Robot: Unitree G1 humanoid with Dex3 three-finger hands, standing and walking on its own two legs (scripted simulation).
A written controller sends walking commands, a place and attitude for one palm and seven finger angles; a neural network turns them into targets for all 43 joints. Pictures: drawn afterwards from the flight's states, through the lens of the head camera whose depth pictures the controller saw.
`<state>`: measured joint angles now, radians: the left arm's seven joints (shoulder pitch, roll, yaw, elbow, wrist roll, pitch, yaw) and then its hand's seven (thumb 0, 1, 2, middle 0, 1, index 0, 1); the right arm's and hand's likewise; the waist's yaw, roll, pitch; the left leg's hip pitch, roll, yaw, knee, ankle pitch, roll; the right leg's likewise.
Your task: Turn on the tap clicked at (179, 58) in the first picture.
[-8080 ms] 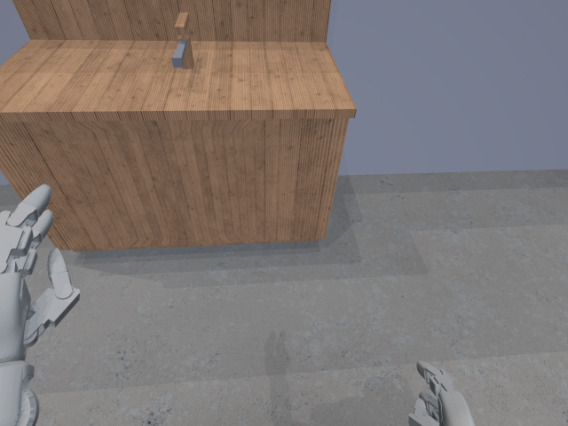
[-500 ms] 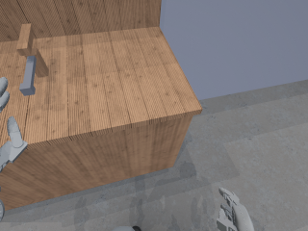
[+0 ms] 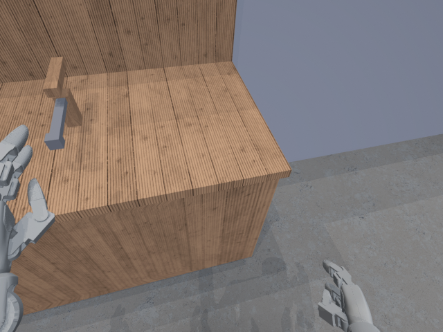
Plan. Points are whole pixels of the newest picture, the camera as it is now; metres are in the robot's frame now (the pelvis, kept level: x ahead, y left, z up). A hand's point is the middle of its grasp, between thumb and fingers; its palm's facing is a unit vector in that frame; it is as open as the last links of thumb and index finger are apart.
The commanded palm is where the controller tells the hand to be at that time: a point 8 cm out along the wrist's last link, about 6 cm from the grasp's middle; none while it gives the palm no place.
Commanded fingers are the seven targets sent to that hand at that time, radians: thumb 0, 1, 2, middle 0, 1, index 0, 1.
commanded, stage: look again from close up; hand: left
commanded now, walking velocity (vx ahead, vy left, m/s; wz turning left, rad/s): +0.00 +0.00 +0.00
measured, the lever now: (55, 141) +0.45 +0.41 +0.04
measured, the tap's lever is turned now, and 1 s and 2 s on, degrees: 0 0 0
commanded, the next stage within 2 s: shuffle to correct the standing spot in 0.12 s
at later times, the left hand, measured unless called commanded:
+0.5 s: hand (41, 230) +0.20 +0.26 +0.16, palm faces +0.42 -0.84 -0.35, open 7.4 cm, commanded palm +0.15 +0.29 +0.17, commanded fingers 0.00 0.90 0.90 -0.20 -0.30 -0.20 -0.30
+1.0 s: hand (48, 168) +0.29 +0.29 +0.15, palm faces +0.42 -0.83 -0.37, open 7.4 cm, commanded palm +0.24 +0.32 +0.17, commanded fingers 0.00 0.90 0.90 -0.20 -0.30 -0.20 -0.30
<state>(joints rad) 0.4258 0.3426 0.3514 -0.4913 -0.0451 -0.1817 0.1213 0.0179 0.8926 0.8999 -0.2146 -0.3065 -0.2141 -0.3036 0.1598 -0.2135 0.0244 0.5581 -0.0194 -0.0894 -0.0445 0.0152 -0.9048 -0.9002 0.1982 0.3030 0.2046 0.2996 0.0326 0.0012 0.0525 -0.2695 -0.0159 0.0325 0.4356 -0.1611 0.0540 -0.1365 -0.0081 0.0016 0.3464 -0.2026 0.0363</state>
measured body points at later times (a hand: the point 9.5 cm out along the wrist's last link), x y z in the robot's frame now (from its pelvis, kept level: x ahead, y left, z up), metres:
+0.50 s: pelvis -0.01 +0.01 -0.01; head -0.01 +0.01 +0.44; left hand +0.17 +0.30 +0.17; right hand +0.16 -0.23 -0.08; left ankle +0.05 +0.08 -0.74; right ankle -0.01 -0.15 -0.74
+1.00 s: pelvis +0.07 +0.05 -0.02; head +0.10 +0.06 +0.42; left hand +0.27 +0.34 +0.17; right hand +0.26 -0.19 -0.10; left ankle +0.09 +0.12 -0.74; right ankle +0.02 -0.09 -0.67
